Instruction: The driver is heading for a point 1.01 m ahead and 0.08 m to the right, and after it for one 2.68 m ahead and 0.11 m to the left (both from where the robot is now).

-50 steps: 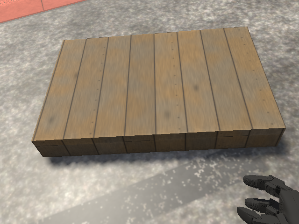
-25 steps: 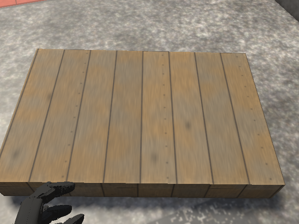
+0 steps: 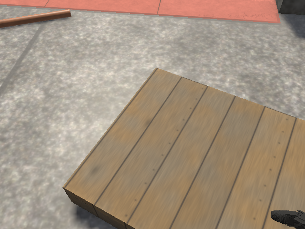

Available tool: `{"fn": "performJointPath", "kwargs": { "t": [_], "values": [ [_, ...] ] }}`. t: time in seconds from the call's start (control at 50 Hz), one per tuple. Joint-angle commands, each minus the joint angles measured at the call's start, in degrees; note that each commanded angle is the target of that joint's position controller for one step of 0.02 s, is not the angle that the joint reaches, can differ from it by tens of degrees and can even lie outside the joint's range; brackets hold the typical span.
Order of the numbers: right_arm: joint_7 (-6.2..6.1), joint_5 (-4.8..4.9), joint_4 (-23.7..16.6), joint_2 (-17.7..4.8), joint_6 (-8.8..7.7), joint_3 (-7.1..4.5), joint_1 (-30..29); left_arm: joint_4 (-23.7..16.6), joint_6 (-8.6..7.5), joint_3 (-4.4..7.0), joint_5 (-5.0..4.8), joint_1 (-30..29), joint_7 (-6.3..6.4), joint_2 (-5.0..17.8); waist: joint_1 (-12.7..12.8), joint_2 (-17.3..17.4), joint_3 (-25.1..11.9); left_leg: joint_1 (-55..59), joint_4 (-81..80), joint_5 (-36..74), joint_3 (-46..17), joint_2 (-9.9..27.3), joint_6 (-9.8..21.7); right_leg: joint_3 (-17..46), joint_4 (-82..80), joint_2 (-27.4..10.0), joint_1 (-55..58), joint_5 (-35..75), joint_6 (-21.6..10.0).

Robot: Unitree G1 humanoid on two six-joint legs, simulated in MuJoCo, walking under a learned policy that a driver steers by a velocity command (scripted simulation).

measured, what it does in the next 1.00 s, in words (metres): climbs: left foot, then right foot 0.16 m higher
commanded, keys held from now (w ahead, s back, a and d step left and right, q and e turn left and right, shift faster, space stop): w+q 0.16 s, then w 0.08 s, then w+e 0.76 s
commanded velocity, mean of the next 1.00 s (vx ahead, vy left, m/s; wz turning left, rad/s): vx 0.50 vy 0.00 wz -0.09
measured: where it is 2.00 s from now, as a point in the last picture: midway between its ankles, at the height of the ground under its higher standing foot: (208, 103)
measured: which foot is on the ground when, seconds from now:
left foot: up 0.00-0.10, down 0.12-0.66, up 0.68-1.00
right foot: down 0.00-0.12, up 0.14-0.60, down 0.62-1.00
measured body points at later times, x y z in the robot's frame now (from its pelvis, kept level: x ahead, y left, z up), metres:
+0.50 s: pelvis +0.25 +0.05 +0.00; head +0.28 +0.07 +0.45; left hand +0.42 +0.23 -0.10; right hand +0.21 -0.17 -0.14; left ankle +0.14 +0.13 -0.74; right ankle +0.39 -0.07 -0.42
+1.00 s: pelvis +0.53 +0.02 +0.16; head +0.55 -0.01 +0.61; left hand +0.60 +0.26 +0.04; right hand +0.73 -0.22 +0.08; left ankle +0.72 +0.17 -0.50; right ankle +0.46 -0.03 -0.59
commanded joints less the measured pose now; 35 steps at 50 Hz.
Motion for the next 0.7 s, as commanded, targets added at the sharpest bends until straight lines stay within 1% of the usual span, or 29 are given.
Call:
{"fn": "performJointPath", "kwargs": {
  "t": [0.02, 0.08, 0.1, 0.12, 0.14, 0.16, 0.18, 0.2, 0.22, 0.24, 0.26, 0.28, 0.3, 0.34, 0.38, 0.4, 0.44, 0.46, 0.48, 0.5, 0.52, 0.56, 0.58, 0.6, 0.62, 0.64, 0.66, 0.68, 0.7],
  "values": [
    [0.84, 0.23, -5.5, -2.1, 0.31, -0.12, -3.7, -4.5, -0.09, 1.95, -0.92, -3.8, -0.17, 9.9, -2.1, -8.4, -1.4, 3.9, -2.3, -4.0, 3.2, -0.8, 1.2, 5.4, -1.1, -15.6, 1.0, 25.6, -7.6],
    [1.20, -0.57, -5.8, -4.3, 0.63, -1.17, -0.5, -4.8, 1.05, 2.64, -1.91, -3.9, 0.57, 12.2, -5.1, -9.3, -3.9, 12.2, -7.7, -11.9, 7.8, -5.6, 4.3, 2.2, 10.3, -15.5, 3.1, 48.9, -5.7],
    [1.23, -0.59, -3.8, -5.5, 0.50, -2.21, 6.5, -5.0, 1.52, 2.49, -2.28, -4.3, 0.93, 12.0, -8.9, -8.4, -7.2, 21.1, -14.3, -7.9, 9.7, -8.6, 6.3, -0.3, 20.6, -13.6, 2.0, 54.3, -4.4],
    [0.67, -0.43, -1.3, -8.7, 0.48, -3.74, 15.4, -5.5, 1.53, 1.71, -1.30, -3.3, 1.18, 10.0, -12.6, -4.7, -11.4, 36.8, -18.1, -0.9, 5.8, -8.1, 8.3, -1.7, 34.6, -11.4, -8.6, 45.7, -1.9],
    [-0.25, 0.37, -0.9, -15.5, 0.69, -4.74, 17.5, -8.0, 0.78, -0.84, 2.75, -0.5, 0.49, 2.0, -8.2, 13.4, -13.4, 53.7, -15.1, 22.3, -17.4, 7.4, 13.9, -2.3, 55.9, -3.4, -32.0, -11.4, 2.2],
    [-0.11, -0.78, -2.4, -15.3, -0.29, -4.24, 20.6, -9.4, -1.06, -1.48, 0.94, 0.4, -0.40, 3.5, -10.8, 14.3, -24.8, 62.4, -23.3, 10.2, -40.2, 16.1, 26.0, 10.8, 71.1, 1.5, -44.7, -19.9, 3.6],
    [0.07, -0.99, -0.2, -10.9, -0.58, -3.62, 21.7, -8.2, -1.74, -0.48, -1.24, -3.0, -1.22, 6.9, -12.9, 4.9, -20.1, 59.9, -24.6, 1.3, -34.3, 14.1, 23.6, 12.8, 74.2, -2.0, -50.7, -14.3, 3.1],
    [-0.09, -0.37, 0.6, -8.3, -0.57, -2.78, 20.2, -8.9, -1.92, -0.94, -1.39, -4.7, -1.30, 5.8, -11.6, 1.3, -14.1, 53.3, -24.8, -3.0, -28.4, 12.0, 20.7, 11.3, 72.6, -3.9, -52.0, -10.0, 2.6],
    [-0.01, -0.30, -0.2, -6.6, -0.67, -1.82, 16.6, -9.2, -1.80, -1.24, -0.31, -6.7, -0.93, 4.8, -9.7, -3.1, -10.1, 45.1, -26.1, -1.7, -24.9, 10.3, 18.9, 10.8, 71.1, -5.6, -50.0, -7.5, 2.8],
    [-0.24, -0.69, -0.9, -5.4, -0.97, -1.08, 13.0, -10.1, -1.39, -1.08, 0.18, -7.3, -0.71, 4.9, -7.3, -2.8, -7.2, 37.9, -28.3, 0.4, -22.8, 9.0, 18.3, 11.2, 68.9, -6.5, -46.7, -5.4, 3.1],
    [-0.44, -1.20, -0.5, -4.5, -1.17, -0.55, 11.6, -9.9, -0.67, -1.05, -0.16, -6.3, -0.84, 4.3, -5.5, -0.5, -5.3, 33.3, -30.5, 1.9, -20.8, 8.2, 17.9, 10.7, 70.5, -6.7, -44.9, -5.1, 3.2],
    [-0.62, -1.67, 2.2, -4.3, -1.09, -0.40, 14.3, -8.8, 0.05, -1.77, -0.42, -4.2, -0.78, 1.3, -5.7, 3.0, -5.0, 33.1, -30.4, 5.6, -20.4, 8.9, 19.0, 8.0, 83.4, -4.9, -48.9, -9.1, 3.7],
    [-0.43, -1.71, 4.6, -3.1, -0.94, 0.17, 17.0, -8.1, 0.89, -2.27, -1.55, -2.2, -0.53, -0.8, -5.4, 4.2, -4.3, 33.0, -29.8, 3.5, -19.1, 9.6, 18.9, 7.9, 95.3, -4.7, -54.9, -13.1, 3.4],
    [0.22, -1.65, 9.2, -1.3, -0.25, 1.24, 21.7, -9.8, 2.13, -3.79, -3.26, -4.9, -0.37, -4.9, -6.3, 4.1, -0.8, 33.4, -29.4, -5.1, -18.2, 11.6, 16.9, 9.1, 117.7, -3.5, -71.1, -17.0, 1.8],
    [0.16, -1.85, 13.5, 0.6, 0.40, 2.37, 25.2, -12.8, 2.17, -5.52, -3.93, -9.9, -0.21, -8.0, -7.1, 0.4, 4.4, 32.6, -29.2, -12.8, -15.2, 12.2, 13.6, 15.0, 124.7, -0.6, -82.8, -15.0, -0.1],
    [-0.05, -2.23, 15.7, 1.9, 0.88, 3.05, 26.3, -15.2, 1.86, -6.97, -3.32, -13.0, -0.51, -10.8, -6.9, -0.9, 6.3, 30.7, -28.0, -12.4, -12.7, 12.4, 11.7, 16.6, 127.3, 0.7, -87.0, -11.7, -1.0],
    [-0.53, -2.45, 14.9, 1.8, 1.05, 3.72, 20.2, -19.0, 1.42, -7.92, -2.05, -16.1, -0.83, -9.8, -4.4, -2.4, 7.0, 19.8, -31.0, -14.0, -3.3, 6.6, 7.4, 12.6, 106.8, 0.1, -79.6, -1.7, -0.6],
    [-1.59, -2.32, 14.9, 1.9, 1.01, 4.11, 18.7, -21.4, 1.12, -8.23, -0.67, -19.3, -0.96, -9.2, -4.1, -2.3, 5.4, 13.6, -33.9, -11.9, -0.6, 4.6, 7.6, 10.0, 96.3, -0.3, -72.3, 3.6, 0.4],
    [-2.49, -2.30, 15.4, -0.4, 0.21, 3.67, 20.5, -22.7, 1.47, -8.36, 0.36, -21.3, -0.89, -8.1, -5.1, -0.2, 2.7, 10.0, -40.1, -9.2, -0.4, 5.6, 10.1, 3.9, 89.9, -0.8, -63.7, 5.7, 1.6],
    [-2.72, -1.52, 16.6, -0.8, -0.97, 3.71, 21.6, -23.2, 1.78, -8.00, 0.60, -21.6, -0.77, -8.1, -5.2, 2.0, -0.5, 12.1, -43.9, -2.0, 0.0, 7.1, 11.1, 1.6, 88.6, -2.8, -55.7, 6.5, 1.1],
    [-3.23, 0.11, 18.1, -2.4, -1.02, 3.09, 23.3, -24.1, 1.93, -7.97, 0.33, -21.9, -0.49, -7.7, -5.1, 2.8, -1.6, 19.9, -44.5, 5.3, 2.2, 7.3, 10.5, 0.9, 83.4, -4.2, -55.1, 3.1, 0.4],
    [-3.87, 2.07, 18.6, -5.5, -0.40, 2.57, 23.4, -24.3, 1.40, -8.29, -0.91, -21.5, -1.14, -7.5, -3.3, 4.0, -4.0, 30.9, -38.3, 46.2, 7.8, 6.4, 8.7, -4.2, 63.5, -2.1, -44.8, -3.2, -4.2],
    [-3.97, 1.31, 18.9, -7.7, -0.11, 2.20, 26.5, -24.0, 1.26, -7.63, -0.68, -21.7, -2.07, -6.7, -3.3, 7.2, -7.8, 38.0, -33.7, 74.5, 6.6, 9.1, 9.6, -7.5, 60.5, 2.0, -40.6, -7.4, -5.1],
    [-4.11, -0.44, 18.8, -9.3, 0.49, 1.97, 25.7, -23.1, 1.71, -6.64, -0.93, -18.1, -2.79, -4.9, -1.0, 11.9, -10.1, 46.4, -27.1, 93.3, 5.8, 11.9, 9.5, -6.9, 56.1, 4.0, -39.6, -12.1, -6.5],
    [-3.98, -2.00, 17.9, -9.4, 0.57, 1.90, 23.1, -21.5, 2.23, -5.26, -1.47, -10.8, -3.23, -1.9, 2.9, 14.2, -13.7, 51.6, -16.8, 99.7, 6.6, 12.4, 9.5, -2.7, 46.7, 6.1, -34.0, -14.3, -8.6],
    [-4.52, -2.91, 15.1, -9.9, -0.30, 1.34, 21.4, -18.9, 2.37, -3.17, -1.19, -2.0, -3.92, 3.9, 5.7, 11.5, -19.6, 44.7, -3.7, 96.7, 5.2, 11.1, 9.6, 11.9, 42.0, 4.3, -19.0, -6.6, -11.2],
    [-3.19, -1.89, 10.8, -4.4, -1.98, 2.00, 21.6, -16.4, 2.24, -1.00, 0.67, 3.9, -3.97, 10.9, 3.5, -15.7, -26.6, 21.2, 19.1, 41.7, 2.0, -1.5, 5.6, 45.0, 23.0, -9.3, 1.6, -7.5, -20.8],
    [-0.04, -3.54, 11.5, -3.5, -4.52, 1.81, 18.1, -13.7, 3.34, -0.60, 2.25, 8.0, -1.81, 10.6, 3.9, -22.4, -30.5, 8.1, 41.4, -7.9, -6.6, -13.0, 3.4, 69.7, 3.3, -14.5, 8.9, -3.8, -24.0],
    [2.34, -1.16, 11.3, -3.1, -5.44, 0.61, 19.2, -11.3, 2.80, -1.95, 1.73, 6.2, -1.40, 5.0, 0.3, -11.6, -22.4, -0.2, 51.8, -11.4, -11.0, -9.6, 3.7, 65.3, 2.8, -17.2, 2.1, -11.1, -20.3]
  ]
}}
